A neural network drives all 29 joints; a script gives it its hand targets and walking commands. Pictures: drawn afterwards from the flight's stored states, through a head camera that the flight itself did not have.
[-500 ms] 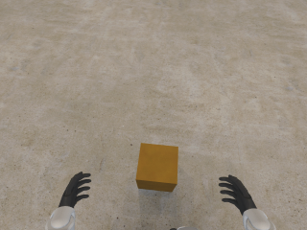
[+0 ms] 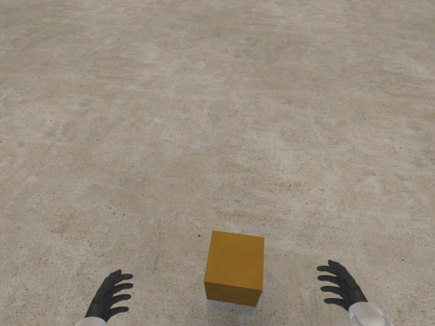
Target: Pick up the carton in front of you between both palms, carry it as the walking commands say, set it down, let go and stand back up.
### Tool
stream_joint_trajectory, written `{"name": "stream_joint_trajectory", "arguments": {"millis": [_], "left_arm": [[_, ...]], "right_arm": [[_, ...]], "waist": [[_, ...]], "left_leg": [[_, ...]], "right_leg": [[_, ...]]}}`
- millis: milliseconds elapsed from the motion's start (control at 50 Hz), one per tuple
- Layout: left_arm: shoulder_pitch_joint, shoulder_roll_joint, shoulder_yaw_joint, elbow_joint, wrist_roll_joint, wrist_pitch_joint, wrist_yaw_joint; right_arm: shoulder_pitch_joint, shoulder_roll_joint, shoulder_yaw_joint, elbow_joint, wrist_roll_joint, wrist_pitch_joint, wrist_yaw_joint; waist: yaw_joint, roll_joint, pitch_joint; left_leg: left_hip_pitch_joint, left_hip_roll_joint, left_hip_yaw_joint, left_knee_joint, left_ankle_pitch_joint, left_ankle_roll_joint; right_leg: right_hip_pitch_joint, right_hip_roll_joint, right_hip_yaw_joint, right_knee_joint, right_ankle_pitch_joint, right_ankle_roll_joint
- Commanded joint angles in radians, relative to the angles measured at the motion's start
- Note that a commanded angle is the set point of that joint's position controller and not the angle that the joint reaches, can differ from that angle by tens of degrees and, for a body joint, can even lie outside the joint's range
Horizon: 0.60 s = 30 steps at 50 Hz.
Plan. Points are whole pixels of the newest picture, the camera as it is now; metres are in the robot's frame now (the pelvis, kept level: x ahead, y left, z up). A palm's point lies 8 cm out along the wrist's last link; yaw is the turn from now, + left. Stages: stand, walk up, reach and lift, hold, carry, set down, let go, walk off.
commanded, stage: let go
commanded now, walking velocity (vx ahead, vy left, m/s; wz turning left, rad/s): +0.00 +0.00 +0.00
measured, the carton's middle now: (234, 269) +0.43 -0.05 -0.65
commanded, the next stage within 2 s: stand in 0.04 s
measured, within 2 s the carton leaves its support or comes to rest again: neither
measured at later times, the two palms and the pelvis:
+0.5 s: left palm out of the picture +0.12 +0.30 -0.08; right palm (379, 318) +0.15 -0.28 -0.10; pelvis +0.01 +0.00 +0.00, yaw +0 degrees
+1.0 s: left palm out of the picture +0.10 +0.30 -0.09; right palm out of the picture +0.13 -0.30 -0.10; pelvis +0.01 +0.00 +0.00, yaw +1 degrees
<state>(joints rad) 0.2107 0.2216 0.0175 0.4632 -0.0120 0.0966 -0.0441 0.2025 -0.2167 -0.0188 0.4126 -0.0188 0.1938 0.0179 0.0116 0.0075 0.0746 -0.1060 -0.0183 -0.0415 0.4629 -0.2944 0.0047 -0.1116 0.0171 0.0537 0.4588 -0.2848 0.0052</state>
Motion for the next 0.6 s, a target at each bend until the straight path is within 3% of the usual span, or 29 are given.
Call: {"name": "stream_joint_trajectory", "arguments": {"millis": [0, 20, 40, 60, 80, 100, 120, 140, 160, 180, 200, 220, 240, 260, 280, 300, 320, 340, 360, 380, 400, 420, 440, 480, 500, 520, 540, 560, 580], "left_arm": [[0.003, 0.061, -0.02, -0.045, -0.013, 0.0, 0.017], [-0.041, 0.077, 0.048, -0.074, 0.008, -0.004, 0.017], [-0.025, 0.198, 0.07, 0.039, 0.065, -0.027, 0.045], [-0.025, 0.216, 0.071, 0.046, 0.061, -0.041, 0.055], [0.037, 0.192, 0.065, 0.079, 0.068, -0.042, 0.061], [-0.011, 0.237, 0.067, 0.087, 0.06, -0.051, 0.064], [-0.034, 0.221, 0.076, 0.083, 0.073, -0.069, 0.057], [-0.045, 0.228, 0.079, 0.083, 0.071, -0.067, 0.061], [-0.067, 0.219, 0.077, 0.091, 0.057, -0.072, 0.049], [-0.075, 0.215, 0.074, 0.111, 0.055, -0.075, 0.044], [-0.051, 0.211, 0.062, 0.12, 0.055, -0.08, 0.052], [-0.035, 0.182, 0.066, 0.122, 0.059, -0.084, 0.044], [-0.047, 0.203, 0.062, 0.136, 0.047, -0.088, 0.043], [-0.028, 0.236, 0.07, 0.158, 0.049, -0.093, 0.049], [-0.025, 0.234, 0.064, 0.155, 0.046, -0.093, 0.057], [-0.01, 0.23, 0.063, 0.182, 0.054, -0.095, 0.058], [-0.03, 0.231, 0.058, 0.178, 0.054, -0.093, 0.062], [-0.049, 0.269, 0.073, 0.19, 0.055, -0.086, 0.058], [-0.042, 0.272, 0.066, 0.19, 0.051, -0.09, 0.062], [-0.07, 0.254, 0.061, 0.196, 0.041, -0.086, 0.066], [-0.001, 0.284, 0.067, 0.241, 0.042, -0.092, 0.068], [-0.029, 0.265, 0.053, 0.229, 0.043, -0.096, 0.062], [-0.009, 0.264, 0.055, 0.246, 0.049, -0.098, 0.068], [0.0, 0.282, 0.056, 0.275, 0.055, -0.095, 0.078], [-0.054, 0.263, 0.042, 0.268, 0.043, -0.095, 0.07], [-0.023, 0.264, 0.045, 0.274, 0.036, -0.105, 0.069], [-0.052, 0.289, 0.048, 0.282, 0.042, -0.103, 0.068], [-0.058, 0.264, 0.044, 0.265, 0.044, -0.108, 0.07], [-0.043, 0.291, 0.048, 0.284, 0.052, -0.107, 0.07]], "right_arm": [[-0.033, -0.089, 0.0, -0.082, -0.003, 0.015, -0.001], [-0.113, -0.095, -0.027, -0.117, -0.022, 0.014, -0.006], [-0.107, -0.225, -0.064, 0.024, -0.027, -0.069, -0.033], [-0.113, -0.213, -0.06, 0.031, -0.018, -0.113, -0.03], [-0.064, -0.218, -0.059, 0.054, -0.033, -0.147, -0.03], [-0.09, -0.228, -0.066, 0.072, -0.025, -0.16, -0.026], [-0.06, -0.19, -0.051, 0.096, -0.019, -0.168, -0.024], [-0.036, -0.208, -0.062, 0.118, -0.035, -0.174, -0.022], [-0.078, -0.218, -0.058, 0.117, -0.031, -0.181, -0.015], [-0.109, -0.236, -0.061, 0.139, -0.03, -0.19, -0.017], [-0.097, -0.207, -0.065, 0.139, -0.026, -0.187, -0.022], [-0.059, -0.256, -0.056, 0.182, -0.035, -0.19, -0.026], [-0.113, -0.256, -0.064, 0.187, -0.024, -0.195, -0.024], [-0.083, -0.222, -0.053, 0.194, -0.026, -0.198, -0.027], [-0.105, -0.23, -0.053, 0.186, -0.022, -0.197, -0.027], [-0.048, -0.241, -0.048, 0.217, -0.022, -0.206, -0.03], [-0.102, -0.236, -0.048, 0.223, -0.015, -0.212, -0.029], [-0.076, -0.275, -0.049, 0.244, -0.022, -0.211, -0.034], [-0.099, -0.276, -0.054, 0.24, -0.026, -0.208, -0.033], [-0.097, -0.288, -0.057, 0.256, -0.025, -0.206, -0.033], [-0.032, -0.288, -0.047, 0.289, -0.021, -0.201, -0.031], [-0.06, -0.274, -0.051, 0.279, -0.019, -0.205, -0.041], [-0.091, -0.267, -0.037, 0.294, -0.02, -0.209, -0.037], [-0.063, -0.268, -0.039, 0.308, -0.019, -0.203, -0.039], [-0.074, -0.285, -0.046, 0.322, -0.019, -0.205, -0.041], [-0.038, -0.261, -0.039, 0.327, -0.011, -0.202, -0.044], [-0.046, -0.272, -0.029, 0.337, -0.01, -0.202, -0.047], [-0.095, -0.296, -0.038, 0.329, -0.023, -0.207, -0.043], [-0.083, -0.292, -0.033, 0.331, -0.016, -0.204, -0.045]], "waist": [[0.006, -0.011, -0.041], [0.047, -0.019, -0.121], [0.02, 0.11, -0.081], [0.033, 0.104, -0.074], [0.01, 0.039, -0.102], [0.003, 0.012, -0.09], [0.003, -0.026, -0.106], [-0.014, -0.008, -0.105], [-0.017, 0.025, -0.049], [-0.007, 0.054, -0.048], [-0.018, -0.044, -0.12], [-0.003, 0.059, -0.113], [0.016, 0.034, -0.133], [0.002, -0.007, -0.131], [0.015, -0.015, -0.101], [-0.008, 0.049, -0.101], [0.001, 0.02, -0.128], [-0.002, -0.01, -0.189], [0.005, -0.022, -0.156], [0.003, 0.016, -0.169], [-0.007, 0.005, -0.172], [-0.02, -0.05, -0.115], [0.012, 0.033, -0.13], [0.008, -0.053, -0.115], [-0.013, -0.026, -0.115], [-0.011, -0.031, -0.109], [-0.021, -0.012, -0.098], [-0.007, 0.073, -0.12], [-0.02, -0.015, -0.109]], "left_leg": [[-0.034, -0.017, 0.015, -0.055, 0.25, -0.007], [-0.019, -0.02, 0.016, -0.059, 0.3, -0.005], [-0.12, 0.029, 0.007, 0.005, 0.23, -0.025], [-0.113, 0.021, 0.006, -0.007, 0.2, -0.015], [-0.072, 0.045, -0.012, -0.02, 0.133, -0.007], [-0.053, 0.044, -0.034, -0.025, 0.132, -0.019], [-0.08, 0.044, -0.045, -0.015, 0.102, 0.006], [-0.029, 0.044, -0.046, -0.005, 0.066, 0.023], [-0.086, 0.053, -0.053, -0.027, 0.04, 0.016], [-0.121, 0.062, -0.068, -0.051, 0.012, 0.014], [-0.05, 0.071, -0.078, -0.039, 0.051, 0.008], [-0.092, 0.069, -0.05, -0.05, 0.163, 0.001], [-0.086, 0.083, -0.081, -0.052, 0.128, -0.003], [-0.074, 0.075, -0.066, -0.029, 0.236, 0.009], [-0.089, 0.073, -0.067, -0.028, 0.258, -0.002], [-0.077, 0.075, -0.059, -0.022, 0.268, 0.002], [-0.057, 0.083, -0.084, -0.036, 0.239, -0.003], [-0.031, 0.069, -0.063, -0.023, 0.231, -0.006], [-0.03, 0.088, -0.082, -0.019, 0.283, 0.002], [-0.071, 0.085, -0.066, -0.015, 0.337, -0.008], [-0.028, 0.077, -0.059, -0.014, 0.338, -0.002], [-0.047, 0.081, -0.074, -0.032, 0.342, -0.004], [-0.034, 0.082, -0.086, -0.019, 0.306, 0.008], [-0.022, 0.073, -0.078, -0.025, 0.32, 0.008], [-0.031, 0.087, -0.079, -0.021, 0.356, 0.012], [0.007, 0.094, -0.074, -0.034, 0.346, 0.011], [-0.022, 0.091, -0.081, -0.051, 0.271, 0.016], [-0.052, 0.081, -0.085, -0.058, 0.288, 0.004], [-0.041, 0.085, -0.085, -0.048, 0.325, 0.009]], "right_leg": [[0.008, 0.056, -0.035, -0.03, 0.173, 0.002], [0.039, 0.041, -0.043, -0.04, 0.206, 0.008], [-0.079, -0.031, -0.008, -0.026, 0.236, 0.019], [-0.084, -0.05, 0.023, -0.034, 0.215, 0.009], [-0.106, -0.055, 0.02, -0.042, 0.137, 0.0], [-0.135, -0.055, 0.034, -0.051, 0.122, 0.001], [-0.139, -0.041, 0.028, -0.043, 0.089, -0.006], [-0.187, -0.045, 0.038, -0.063, 0.08, -0.011], [-0.2, -0.042, 0.028, -0.058, 0.036, 0.0], [-0.169, -0.044, 0.033, -0.055, 0.042, 0.001], [-0.177, -0.055, 0.045, -0.067, 0.031, -0.008], [-0.123, -0.046, 0.026, -0.034, 0.101, -0.005], [-0.1, -0.06, 0.036, -0.035, 0.123, -0.005], [-0.102, -0.063, 0.049, -0.016, 0.205, -0.013], [-0.093, -0.051, 0.033, -0.028, 0.196, 0.001], [-0.09, -0.078, 0.068, -0.036, 0.205, -0.017], [-0.089, -0.072, 0.045, -0.025, 0.197, -0.011], [-0.064, -0.061, 0.034, -0.02, 0.211, -0.007], [-0.088, -0.064, 0.031, -0.015, 0.254, -0.011], [-0.05, -0.073, 0.043, -0.01, 0.255, -0.016], [-0.057, -0.073, 0.04, -0.019, 0.282, -0.018], [-0.078, -0.077, 0.04, -0.013, 0.275, -0.021], [-0.056, -0.084, 0.066, -0.049, 0.296, -0.014], [-0.039, -0.086, 0.047, -0.047, 0.337, -0.003], [-0.071, -0.094, 0.05, -0.05, 0.331, -0.014], [-0.07, -0.097, 0.067, -0.059, 0.315, -0.015], [-0.086, -0.095, 0.078, -0.074, 0.256, -0.018], [-0.02, -0.095, 0.062, -0.056, 0.281, -0.011], [-0.04, -0.086, 0.047, -0.054, 0.31, -0.014]]}}
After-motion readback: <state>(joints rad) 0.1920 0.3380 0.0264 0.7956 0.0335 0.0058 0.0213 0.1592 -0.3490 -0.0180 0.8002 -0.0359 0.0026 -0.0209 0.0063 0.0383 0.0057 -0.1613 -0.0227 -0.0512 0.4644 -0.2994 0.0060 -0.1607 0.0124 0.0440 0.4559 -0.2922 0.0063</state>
